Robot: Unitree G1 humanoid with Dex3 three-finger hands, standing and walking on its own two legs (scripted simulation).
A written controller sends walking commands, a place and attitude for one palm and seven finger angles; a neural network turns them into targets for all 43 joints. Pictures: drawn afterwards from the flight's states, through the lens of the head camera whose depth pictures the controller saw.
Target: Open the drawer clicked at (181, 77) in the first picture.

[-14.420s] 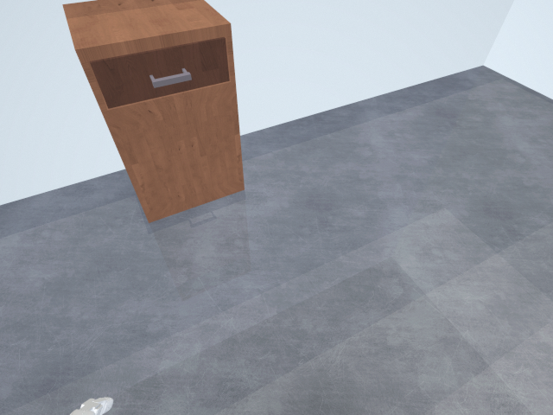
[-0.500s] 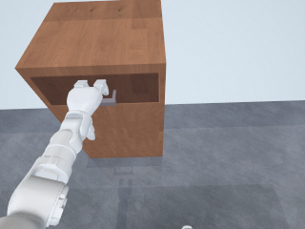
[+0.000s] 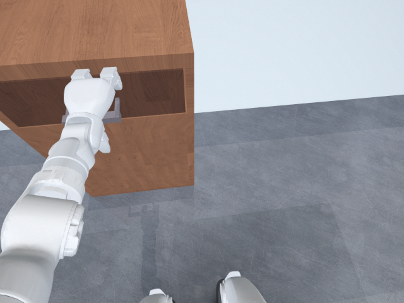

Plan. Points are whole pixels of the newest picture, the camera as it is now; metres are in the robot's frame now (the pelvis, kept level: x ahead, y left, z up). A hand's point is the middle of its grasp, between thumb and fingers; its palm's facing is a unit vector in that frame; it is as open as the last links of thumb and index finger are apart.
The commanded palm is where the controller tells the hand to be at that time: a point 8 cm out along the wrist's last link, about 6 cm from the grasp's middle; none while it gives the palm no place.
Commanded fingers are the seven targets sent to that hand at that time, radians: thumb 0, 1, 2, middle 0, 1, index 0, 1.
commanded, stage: move the hooked fingers above the handle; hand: left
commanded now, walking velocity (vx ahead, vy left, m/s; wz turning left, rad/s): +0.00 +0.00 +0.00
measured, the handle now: (93, 111) +0.56 +0.21 -0.04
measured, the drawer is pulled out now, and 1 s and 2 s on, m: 0.00 0.00 0.00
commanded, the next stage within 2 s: lower the fingers behind the handle in 0.78 s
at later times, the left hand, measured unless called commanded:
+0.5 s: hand (91, 113) +0.52 +0.19 +0.02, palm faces +0.00 -0.06 -1.00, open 13.9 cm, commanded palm +0.50 +0.20 +0.07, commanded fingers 0.00 -0.50 0.30 -0.30 -1.20 -0.30 -1.20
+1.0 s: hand (85, 121) +0.50 +0.20 +0.01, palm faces -0.05 -0.04 -1.00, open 13.9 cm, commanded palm +0.49 +0.21 +0.06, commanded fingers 0.00 -0.50 0.30 -0.30 -1.20 -0.30 -1.20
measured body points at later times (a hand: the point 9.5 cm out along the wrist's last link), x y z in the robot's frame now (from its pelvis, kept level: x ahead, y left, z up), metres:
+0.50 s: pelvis +0.01 +0.01 +0.00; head +0.13 +0.01 +0.43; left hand +0.51 +0.19 +0.07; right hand +0.02 -0.27 -0.12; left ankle -0.02 +0.11 -0.69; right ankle +0.03 -0.12 -0.69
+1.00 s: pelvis +0.01 +0.01 +0.00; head +0.13 +0.00 +0.44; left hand +0.50 +0.20 +0.06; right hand +0.01 -0.27 -0.13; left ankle -0.02 +0.11 -0.69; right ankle +0.03 -0.12 -0.69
